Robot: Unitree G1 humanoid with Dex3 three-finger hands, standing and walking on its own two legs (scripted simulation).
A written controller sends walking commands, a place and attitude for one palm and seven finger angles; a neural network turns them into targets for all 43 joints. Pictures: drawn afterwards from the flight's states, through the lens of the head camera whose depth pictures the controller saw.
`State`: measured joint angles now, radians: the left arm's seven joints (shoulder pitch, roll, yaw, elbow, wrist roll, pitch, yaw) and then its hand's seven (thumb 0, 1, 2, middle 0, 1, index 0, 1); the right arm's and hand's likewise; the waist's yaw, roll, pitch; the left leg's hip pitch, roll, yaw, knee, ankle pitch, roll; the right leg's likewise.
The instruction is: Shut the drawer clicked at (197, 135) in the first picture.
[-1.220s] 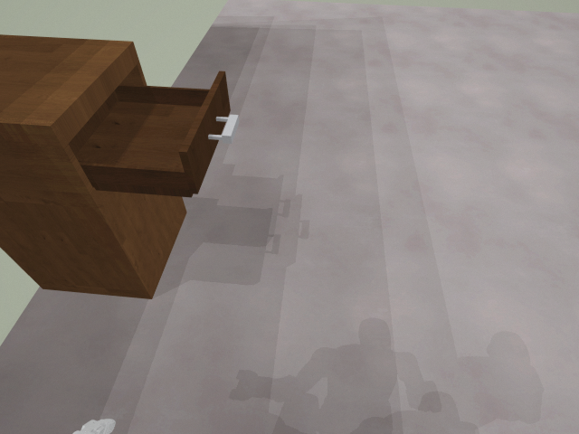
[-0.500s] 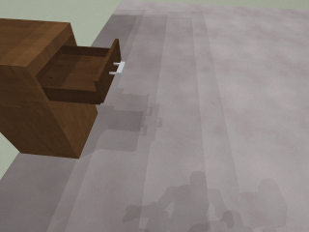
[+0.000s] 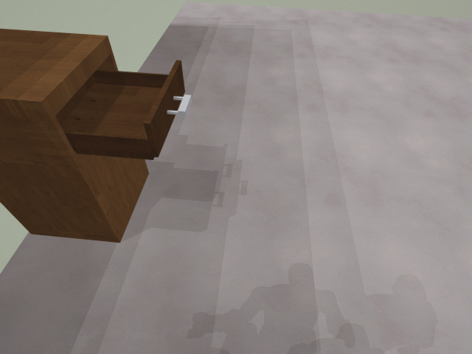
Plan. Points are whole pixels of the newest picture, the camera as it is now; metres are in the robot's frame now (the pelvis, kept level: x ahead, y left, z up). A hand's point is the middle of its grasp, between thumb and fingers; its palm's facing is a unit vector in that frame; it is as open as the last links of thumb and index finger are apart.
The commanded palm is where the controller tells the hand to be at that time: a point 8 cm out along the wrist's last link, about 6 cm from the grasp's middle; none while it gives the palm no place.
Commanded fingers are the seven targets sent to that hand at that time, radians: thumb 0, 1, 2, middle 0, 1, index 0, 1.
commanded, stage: look at it before walking up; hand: left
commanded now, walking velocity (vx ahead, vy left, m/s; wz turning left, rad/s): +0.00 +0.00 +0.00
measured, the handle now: (179, 105) +0.93 +0.27 -0.12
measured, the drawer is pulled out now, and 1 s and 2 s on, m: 0.29 0.29 0.29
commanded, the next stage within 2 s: walk around to get in front in 0.22 s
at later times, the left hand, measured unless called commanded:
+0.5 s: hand out of the picture +0.07 +0.24 -0.17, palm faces -0.06 -0.95 -0.32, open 7.4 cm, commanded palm none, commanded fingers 0.00 0.90 0.90 -0.20 -0.30 -0.20 -0.30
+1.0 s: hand out of the picture +0.06 +0.17 -0.17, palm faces -0.25 -0.94 -0.24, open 7.4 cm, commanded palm none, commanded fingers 0.00 0.90 0.90 -0.20 -0.30 -0.20 -0.30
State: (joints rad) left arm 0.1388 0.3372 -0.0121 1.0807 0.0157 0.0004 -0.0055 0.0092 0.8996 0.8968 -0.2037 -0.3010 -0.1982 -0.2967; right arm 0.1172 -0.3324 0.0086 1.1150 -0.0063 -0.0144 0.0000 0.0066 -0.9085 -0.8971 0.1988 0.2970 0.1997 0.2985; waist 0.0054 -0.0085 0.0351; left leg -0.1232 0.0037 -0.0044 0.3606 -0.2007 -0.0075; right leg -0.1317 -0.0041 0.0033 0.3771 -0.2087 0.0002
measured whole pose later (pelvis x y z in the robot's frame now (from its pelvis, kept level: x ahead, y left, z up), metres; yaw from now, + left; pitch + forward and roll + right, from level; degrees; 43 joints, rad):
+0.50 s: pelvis +0.00 +0.00 +0.00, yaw -3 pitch -1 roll +0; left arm 0.18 0.32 0.00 1.04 0.02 0.04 0.00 0.01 0.90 0.90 -0.20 -0.30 -0.20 -0.30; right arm 0.10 -0.30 -0.01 1.06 -0.01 0.00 -0.02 0.01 -0.91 -0.90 0.20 0.30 0.20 0.30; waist 0.02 -0.01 0.04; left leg -0.16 0.02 0.05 0.43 -0.24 -0.01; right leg -0.20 0.01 0.06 0.46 -0.23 0.00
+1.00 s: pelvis -0.02 -0.01 -0.01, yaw -19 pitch +1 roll +2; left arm 0.28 0.20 0.05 0.93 0.03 0.04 -0.01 0.01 0.90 0.90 -0.21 -0.30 -0.20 -0.30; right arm 0.13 -0.23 -0.05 0.95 -0.01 0.04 -0.02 0.01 -0.91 -0.90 0.20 0.30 0.20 0.30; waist 0.04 -0.01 0.06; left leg -0.42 0.04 0.01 0.94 -0.40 -0.06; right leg -0.30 0.08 0.10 0.49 -0.20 -0.06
